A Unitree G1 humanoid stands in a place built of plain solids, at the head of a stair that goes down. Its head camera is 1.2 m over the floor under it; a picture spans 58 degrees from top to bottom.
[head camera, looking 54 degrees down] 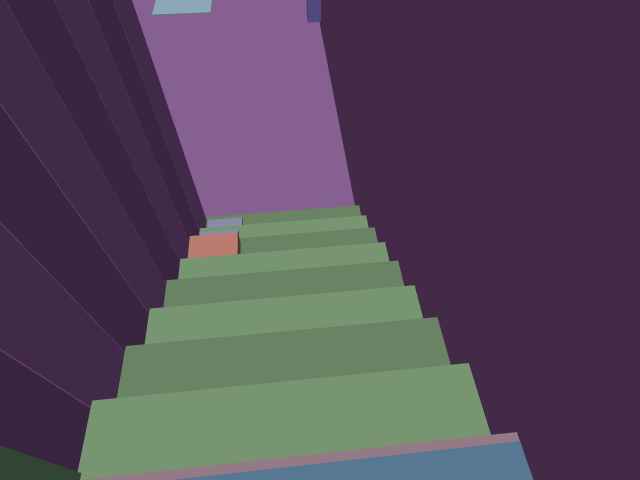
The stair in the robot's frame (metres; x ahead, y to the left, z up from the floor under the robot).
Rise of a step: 0.18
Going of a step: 0.25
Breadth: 1.20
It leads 6 degrees to the left of straight ahead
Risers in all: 9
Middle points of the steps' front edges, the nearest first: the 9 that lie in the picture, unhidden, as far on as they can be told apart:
0.20 0.09 0.00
0.45 0.11 -0.18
0.70 0.14 -0.35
0.95 0.16 -0.53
1.19 0.19 -0.71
1.44 0.21 -0.89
1.69 0.24 -1.07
1.94 0.26 -1.24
2.19 0.29 -1.42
